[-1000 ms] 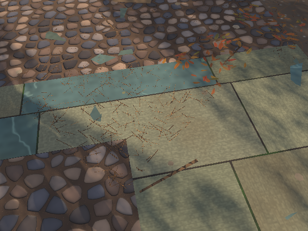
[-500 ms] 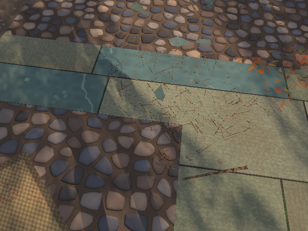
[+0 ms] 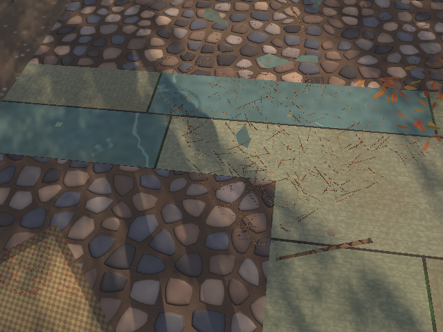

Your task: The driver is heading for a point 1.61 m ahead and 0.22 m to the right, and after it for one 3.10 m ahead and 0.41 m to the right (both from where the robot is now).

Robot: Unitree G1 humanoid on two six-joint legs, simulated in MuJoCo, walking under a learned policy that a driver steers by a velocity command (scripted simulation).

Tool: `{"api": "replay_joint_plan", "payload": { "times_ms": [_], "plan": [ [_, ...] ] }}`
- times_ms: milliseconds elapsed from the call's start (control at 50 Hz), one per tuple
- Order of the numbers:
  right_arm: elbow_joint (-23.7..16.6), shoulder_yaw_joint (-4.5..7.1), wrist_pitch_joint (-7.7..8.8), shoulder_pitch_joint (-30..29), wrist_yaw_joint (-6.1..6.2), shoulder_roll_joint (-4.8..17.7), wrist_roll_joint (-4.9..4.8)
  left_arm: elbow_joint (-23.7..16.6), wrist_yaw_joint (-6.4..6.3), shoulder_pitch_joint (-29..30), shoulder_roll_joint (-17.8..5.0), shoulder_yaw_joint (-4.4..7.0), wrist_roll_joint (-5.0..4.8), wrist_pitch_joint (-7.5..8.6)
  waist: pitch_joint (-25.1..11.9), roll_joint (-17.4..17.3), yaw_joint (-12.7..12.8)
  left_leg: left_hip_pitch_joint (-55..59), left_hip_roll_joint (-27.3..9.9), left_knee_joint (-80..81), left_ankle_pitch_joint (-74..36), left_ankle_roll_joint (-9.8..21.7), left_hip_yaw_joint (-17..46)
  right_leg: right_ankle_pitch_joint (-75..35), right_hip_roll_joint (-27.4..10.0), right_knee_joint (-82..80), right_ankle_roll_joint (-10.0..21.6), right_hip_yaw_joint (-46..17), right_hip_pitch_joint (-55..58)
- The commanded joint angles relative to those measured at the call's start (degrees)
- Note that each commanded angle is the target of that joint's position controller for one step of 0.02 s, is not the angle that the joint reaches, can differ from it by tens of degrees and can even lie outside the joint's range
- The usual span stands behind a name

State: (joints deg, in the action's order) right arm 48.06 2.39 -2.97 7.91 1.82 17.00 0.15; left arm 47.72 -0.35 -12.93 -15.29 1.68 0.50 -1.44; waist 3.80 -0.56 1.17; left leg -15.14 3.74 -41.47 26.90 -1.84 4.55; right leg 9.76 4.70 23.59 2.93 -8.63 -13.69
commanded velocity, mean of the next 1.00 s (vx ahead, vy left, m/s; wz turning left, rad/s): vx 0.16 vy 0.00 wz -0.30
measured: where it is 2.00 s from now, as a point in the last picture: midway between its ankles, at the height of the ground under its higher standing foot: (284, 265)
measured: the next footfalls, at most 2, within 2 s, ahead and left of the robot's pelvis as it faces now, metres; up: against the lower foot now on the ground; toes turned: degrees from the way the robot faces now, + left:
left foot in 0.14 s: +0.03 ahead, +0.11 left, +0.00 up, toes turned -10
right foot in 0.64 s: -0.03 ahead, -0.09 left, +0.00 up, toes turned -24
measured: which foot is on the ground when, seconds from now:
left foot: up 0.00-0.12, down 0.14-0.64, up 0.66-1.00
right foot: down 0.00-0.14, up 0.16-0.62, down 0.64-1.00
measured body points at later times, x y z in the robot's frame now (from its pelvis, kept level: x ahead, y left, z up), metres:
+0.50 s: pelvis -0.02 +0.03 +0.00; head +0.02 +0.03 +0.45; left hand +0.17 +0.26 -0.14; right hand -0.01 -0.26 -0.12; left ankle -0.01 +0.12 -0.75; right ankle -0.07 -0.08 -0.70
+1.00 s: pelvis +0.10 -0.07 -0.01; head +0.12 -0.09 +0.44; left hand +0.17 +0.18 -0.14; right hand +0.11 -0.34 -0.15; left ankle +0.27 +0.01 -0.69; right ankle -0.06 -0.07 -0.75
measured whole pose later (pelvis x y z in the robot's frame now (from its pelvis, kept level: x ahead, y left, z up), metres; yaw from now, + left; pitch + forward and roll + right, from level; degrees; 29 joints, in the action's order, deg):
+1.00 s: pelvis +0.10 -0.07 -0.01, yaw -17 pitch +0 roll +0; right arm 49.5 2.4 -0.4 12.4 -3.3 16.0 1.7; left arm 53.4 -0.4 -22.6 -12.6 0.4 1.5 3.8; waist 2.6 -2.6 0.8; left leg -38.0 -1.1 -50.1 5.8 1.9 -0.9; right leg 19.0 4.3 8.5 4.3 7.6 9.8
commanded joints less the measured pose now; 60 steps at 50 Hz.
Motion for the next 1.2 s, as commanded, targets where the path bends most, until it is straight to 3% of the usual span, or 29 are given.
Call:
{"api": "replay_joint_plan", "payload": {
  "times_ms": [20, 80, 120, 140, 160, 180, 220, 240, 360, 460, 560, 580, 620, 640, 660, 680, 700, 720, 760, 800, 900, 1020, 1060, 1100, 1120, 1140, 1160, 1180, 1200],
  "plan": [
    [-3.37, 0.82, 1.12, 0.54, 0.47, 4.45, -0.2, -2.23, -0.07, -0.41, -11.11, 3.82, 0.14, -0.13, -6.38, 8.48, -0.25, -6.24, 0.43, 0.44, 0.0, 0.51, -0.61, -17.11, -13.75, -4.83, 9.08, -18.53, 9.88],
    [-3.09, 0.58, 1.76, 3.4, 0.74, 4.27, -0.27, -2.51, 0.41, 2.27, -11.15, 4.43, 0.23, -0.96, -7.22, 8.93, -1.63, 0.4, 1.12, 8.45, -3.23, 1.81, -0.97, -14.32, -12.06, -4.28, 7.27, -19.46, 5.28],
    [-1.96, 0.67, 2.26, 7.87, 1.28, 4.48, 0.1, -3.25, 0.54, 5.22, -10.73, 4.53, -0.26, -1.59, -6.79, 7.62, -4.37, 10.14, 0.62, 22.76, -12.06, 2.99, -1.47, -5.7, -8.42, -1.71, 3.1, -17.82, -2.04],
    [-2.21, 1.59, 2.47, 7.75, 1.84, 8.88, 1.01, -3.93, 0.52, 3.94, -8.36, 3.95, -0.6, -1.45, -6.14, -0.03, -3.14, 14.59, -8.1, 29.47, -7.96, 4.97, 7.65, 6.34, -3.81, 4.65, -0.33, -13.48, -9.35],
    [-4.59, 2.44, 2.22, 3.3, 1.9, 14.17, 1.38, -4.55, 0.19, 1.07, -5.17, 3.27, -0.92, -1.09, -5.38, -12.24, -1.29, 14.09, -22.54, 33.61, -6.08, 10.03, 23.37, 18.72, 5.46, 17.04, -2.54, -1.14, -17.09],
    [-4.75, 2.35, 1.98, 1.93, 1.4, 13.34, 2.08, -3.42, -0.43, 1.22, -10.02, 4.3, 0.84, -1.21, -3.51, -7.83, -1.31, 4.81, -25.97, 31.28, -12.3, 14.88, 22.4, 22.41, 1.72, 28.96, -2.83, 1.33, -14.97],
    [-5.94, 0.37, 2.39, -2.16, 0.85, 6.19, 1.39, -1.21, 0.02, -1.12, -10.16, 4.84, 0.93, -1.72, -0.37, -3.72, 1.69, 1.29, -19.52, 29.08, -21.42, 13.82, 12.49, 16.98, -0.17, 38.53, -2.78, 1.54, -13.19],
    [-6.53, 0.07, 2.59, -2.94, 0.95, 5.48, 1.3, -0.56, 0.56, -2.25, -9.82, 4.87, 0.99, -2.15, -0.82, -5.28, 2.17, 3.42, -16.52, 28.01, -24.26, 12.3, 8.08, 14.51, -0.32, 41.0, -3.3, 2.35, -14.14],
    [-4.47, 0.84, 2.8, 6.34, 1.04, 7.34, 1.18, -2.59, 2.4, 2.92, -7.97, 3.8, 0.44, -2.99, -2.89, -6.81, -2.96, 16.94, -17.53, 22.9, -41.53, 13.89, 2.47, 14.66, -1.94, 35.89, -6.35, 5.86, -19.28],
    [-4.29, 1.57, 2.91, 6.69, 0.27, 8.27, 1.5, -4.95, 3.0, 5.88, -6.4, 3.0, -0.01, -3.35, -3.3, -7.83, -3.56, 15.57, -19.52, 21.38, -43.45, 14.45, -0.71, 16.38, -3.69, 26.71, -5.22, 9.06, -13.95],
    [-4.41, 2.89, 3.4, 7.15, -1.08, 10.66, 2.37, -8.21, 4.49, 10.18, -6.79, 2.71, 0.2, -3.12, -1.93, -8.8, -4.76, 9.92, -21.42, 28.34, -4.09, 13.46, 0.87, 18.03, -4.48, 16.66, -1.53, 12.44, -7.58],
    [-4.21, 3.04, 3.46, 7.26, -1.37, 10.82, 2.3, -8.28, 4.59, 9.82, -6.44, 2.57, 0.17, -2.8, -1.16, -7.99, -4.26, 7.84, -21.5, 28.35, -2.53, 13.0, 0.69, 17.98, -4.01, 12.99, -0.52, 12.88, -4.6],
    [-3.9, 2.95, 3.27, 5.36, -1.71, 9.88, 1.25, -5.12, 4.02, 1.55, -4.99, 2.29, 0.89, -1.53, -1.41, -4.24, 0.85, -0.47, -18.7, 21.47, -3.78, 10.7, -4.2, 10.67, -1.51, 0.27, 1.79, 14.56, 9.72],
    [-3.89, 2.0, 3.29, 5.6, -1.83, 6.66, 1.25, -1.62, 3.24, -6.77, -6.86, 2.97, 1.48, -0.46, -4.72, 2.79, 3.87, -8.18, -14.57, 10.38, -2.13, 8.43, -9.3, 12.75, -3.63, -4.59, 3.09, 8.81, 21.74],
    [-8.33, -0.13, 3.53, 1.52, -2.59, 0.03, 1.56, -1.53, 2.36, -13.11, -13.96, 4.46, 1.86, 0.57, -6.44, 19.8, 6.96, -25.06, -5.99, -9.97, 8.86, 3.94, -16.34, 31.27, -23.15, -13.95, 9.03, -20.94, 29.33],
    [-7.92, 0.84, 3.35, 0.24, -2.63, 4.37, 3.15, -1.47, 1.54, -11.49, -13.86, 4.07, 1.18, 1.15, 0.32, 11.39, 5.99, -30.5, -5.54, -15.9, 6.72, 3.98, -8.21, 26.54, -27.83, -16.83, 12.76, -26.87, 21.21],
    [-7.15, 1.49, 3.58, 0.72, -3.39, 6.2, 2.0, -1.67, 1.1, -8.44, -11.0, 3.12, 0.96, 1.46, 3.45, 7.05, 3.78, -29.14, -8.2, -17.44, 0.41, 4.54, -5.08, 22.16, -25.04, -15.9, 12.47, -19.72, 18.18],
    [-5.45, 1.53, 4.12, 2.85, -4.27, 6.42, 0.77, -2.11, 0.86, -5.21, -8.5, 2.26, 1.09, 2.05, 4.44, 6.28, 1.45, -27.14, -8.97, -16.81, -5.11, 4.73, -4.32, 16.18, -21.31, -16.4, 10.2, -13.4, 16.67],
    [-2.17, 1.66, 4.17, 6.61, -4.69, 6.64, 1.41, -2.31, 0.24, -2.85, -7.01, 1.63, 1.34, 3.45, 2.57, 6.94, -0.3, -24.06, -8.75, -18.06, -11.66, 4.46, -4.51, 0.59, -16.58, -16.5, 6.74, -3.47, 17.66],
    [-0.92, 1.59, 3.73, 7.89, -4.73, 5.45, 1.3, -0.92, 0.41, -5.37, -6.88, 1.44, 1.12, 4.7, 0.58, 5.63, -0.39, -23.63, -6.52, -21.38, -13.77, 4.5, -2.64, -14.8, -15.71, -14.34, 5.15, 2.78, 18.38],
    [-2.14, 1.35, 3.31, 2.19, -4.84, 3.59, 1.21, 1.62, 0.28, -8.81, -5.09, 0.64, 1.09, 5.64, 4.0, 5.32, 0.56, -28.94, -4.71, -18.44, -19.18, 3.44, -2.48, -22.37, -15.38, -16.3, 2.87, 9.99, 17.03],
    [-6.09, -1.04, 3.85, -6.75, -5.5, -0.67, 1.69, 5.21, -0.86, -11.27, -4.79, -0.28, 0.76, 6.25, 5.15, 4.79, 1.56, -22.84, -3.28, 0.44, -21.75, 5.37, -12.08, -40.09, -15.87, -14.56, 2.13, 16.3, 18.44],
    [-5.98, -0.87, 3.75, -4.06, -5.12, 0.36, 1.61, 6.04, -1.55, -11.3, -6.42, -0.16, 0.85, 6.3, 1.67, 6.39, -0.61, -16.02, -0.31, 3.51, -18.87, 8.15, -14.57, -59.15, -16.84, -7.76, 1.19, 17.91, 21.06],
    [-3.24, 0.13, 3.84, 6.12, -4.73, 2.8, 1.66, 5.7, -2.31, -9.28, -8.85, 0.49, 1.33, 5.62, -4.42, 7.98, -5.79, -5.84, 2.07, 4.59, -14.52, 11.19, -14.02, -69.02, -18.39, 6.62, 1.09, 18.64, 21.22],
    [-0.87, 1.13, 4.19, 13.61, -4.37, 4.81, 1.79, 5.04, -2.22, -8.21, -9.7, 0.79, 1.49, 5.29, -8.69, 7.78, -8.9, 3.31, 2.83, 7.31, -13.45, 13.02, -11.81, -63.36, -18.55, 17.27, 1.64, 18.36, 17.76],
    [1.13, 2.48, 4.47, 21.03, -3.67, 7.41, 2.38, 3.86, -1.66, -6.13, -9.94, 0.89, 1.14, 5.34, -12.0, 4.12, -13.22, 14.9, -0.24, 13.51, -11.9, 15.73, -5.91, -47.19, -15.65, 33.21, 1.63, 19.76, 8.8],
    [0.7, 4.12, 4.05, 20.08, -2.68, 13.34, 2.5, 1.02, -0.22, -8.44, -2.62, -0.63, 0.88, 6.03, -14.99, -9.71, -8.21, 29.99, -16.9, 15.29, -8.74, 22.96, 20.78, 8.42, -5.24, 54.63, -0.47, 18.74, -14.12],
    [0.22, 4.57, 3.93, 18.18, -3.03, 14.01, 0.42, -1.34, 0.23, -5.29, -5.99, 0.19, 0.75, 6.67, -18.59, -6.96, -8.22, 32.6, -21.78, 23.49, -8.12, 28.45, 40.97, 17.97, -0.43, 65.01, -0.42, 6.1, -24.68],
    [0.05, 4.3, 3.89, 14.44, -2.73, 11.92, -0.07, -2.63, 0.54, -2.4, -6.82, 0.14, 0.72, 7.5, -10.27, -2.23, -6.58, 25.73, -21.16, 26.21, -8.24, 26.38, 32.92, 11.61, -4.88, 61.57, 0.28, 3.25, -28.39]
  ]
}}
Velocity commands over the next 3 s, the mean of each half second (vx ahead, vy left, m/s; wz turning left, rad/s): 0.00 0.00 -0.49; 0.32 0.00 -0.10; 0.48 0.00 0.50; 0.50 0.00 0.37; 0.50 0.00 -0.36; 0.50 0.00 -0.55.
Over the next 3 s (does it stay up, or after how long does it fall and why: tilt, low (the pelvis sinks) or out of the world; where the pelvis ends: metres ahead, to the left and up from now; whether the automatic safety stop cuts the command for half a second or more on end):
stays up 1.12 -0.17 0.00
